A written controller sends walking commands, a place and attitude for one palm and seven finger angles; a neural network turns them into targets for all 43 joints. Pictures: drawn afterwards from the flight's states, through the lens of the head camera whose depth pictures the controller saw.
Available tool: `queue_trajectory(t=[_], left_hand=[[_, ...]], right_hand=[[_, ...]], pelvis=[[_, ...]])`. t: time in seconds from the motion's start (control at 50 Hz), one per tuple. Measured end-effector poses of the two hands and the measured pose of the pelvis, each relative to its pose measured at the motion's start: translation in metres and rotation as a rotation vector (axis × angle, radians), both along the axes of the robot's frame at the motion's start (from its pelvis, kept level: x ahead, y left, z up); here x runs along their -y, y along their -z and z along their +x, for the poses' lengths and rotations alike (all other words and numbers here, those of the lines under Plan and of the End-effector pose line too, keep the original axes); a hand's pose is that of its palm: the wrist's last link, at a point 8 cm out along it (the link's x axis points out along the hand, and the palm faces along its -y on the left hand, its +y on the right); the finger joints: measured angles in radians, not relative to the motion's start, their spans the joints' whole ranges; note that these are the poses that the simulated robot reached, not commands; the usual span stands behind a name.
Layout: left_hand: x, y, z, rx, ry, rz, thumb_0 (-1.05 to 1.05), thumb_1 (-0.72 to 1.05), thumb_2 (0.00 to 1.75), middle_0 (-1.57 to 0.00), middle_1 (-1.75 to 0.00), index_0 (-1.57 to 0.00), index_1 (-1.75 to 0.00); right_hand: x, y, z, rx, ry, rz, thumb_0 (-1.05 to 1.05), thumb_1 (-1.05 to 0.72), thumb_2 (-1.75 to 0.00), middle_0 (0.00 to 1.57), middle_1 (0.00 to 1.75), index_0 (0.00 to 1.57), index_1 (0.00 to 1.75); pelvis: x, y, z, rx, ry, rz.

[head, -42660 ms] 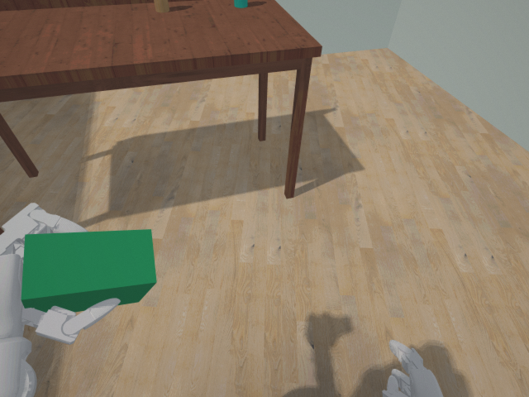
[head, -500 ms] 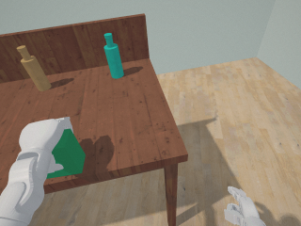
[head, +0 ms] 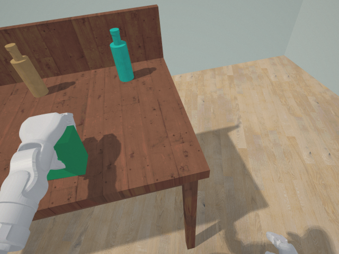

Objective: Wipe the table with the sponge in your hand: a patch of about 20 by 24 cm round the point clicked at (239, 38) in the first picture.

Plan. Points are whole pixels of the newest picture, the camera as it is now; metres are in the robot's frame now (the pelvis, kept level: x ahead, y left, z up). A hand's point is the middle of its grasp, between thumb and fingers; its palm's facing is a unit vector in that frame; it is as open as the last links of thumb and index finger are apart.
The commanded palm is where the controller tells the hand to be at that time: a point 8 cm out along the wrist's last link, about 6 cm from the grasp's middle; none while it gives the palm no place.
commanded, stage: wipe forward along the first lane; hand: left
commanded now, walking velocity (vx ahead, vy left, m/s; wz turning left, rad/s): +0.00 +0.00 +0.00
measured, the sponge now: (61, 158) +0.31 +0.32 +0.07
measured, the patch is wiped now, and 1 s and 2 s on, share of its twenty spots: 0.25 0.50 0.50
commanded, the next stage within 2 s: slide across to the middle lane in 0.94 s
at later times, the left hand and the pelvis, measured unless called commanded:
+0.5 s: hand (61, 128) +0.37 +0.33 +0.12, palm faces -0.08 +0.01 -1.00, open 10.3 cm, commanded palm +0.36 +0.33 +0.15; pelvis +0.00 +0.01 +0.00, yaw +0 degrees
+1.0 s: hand (63, 116) +0.41 +0.34 +0.12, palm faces -0.11 +0.03 -0.99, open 10.3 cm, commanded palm +0.41 +0.34 +0.15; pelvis +0.01 +0.01 -0.01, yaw +0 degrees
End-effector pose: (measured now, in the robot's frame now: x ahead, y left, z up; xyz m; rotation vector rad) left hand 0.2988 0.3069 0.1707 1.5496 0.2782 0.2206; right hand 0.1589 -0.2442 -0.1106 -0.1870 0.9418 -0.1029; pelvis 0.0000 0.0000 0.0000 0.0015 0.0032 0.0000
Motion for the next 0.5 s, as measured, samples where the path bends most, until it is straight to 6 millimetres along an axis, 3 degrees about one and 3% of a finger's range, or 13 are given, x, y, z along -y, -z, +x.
queue_trajectory(t=[0.5], left_hand=[[-0.013, -0.001, 0.052, -0.046, 0.009, 0.025, -0.01, -0.54, 1.04, -0.71, -1.32, -0.75, -1.32]], right_hand=[[0.0, 0.005, -0.022, -0.07, 0.038, -0.01, 0.01, -0.9, -0.9, 0.2, 0.3, 0.2, 0.3]], pelvis=[[-0.006, 0.003, 0.001, -0.051, -0.004, -0.006]])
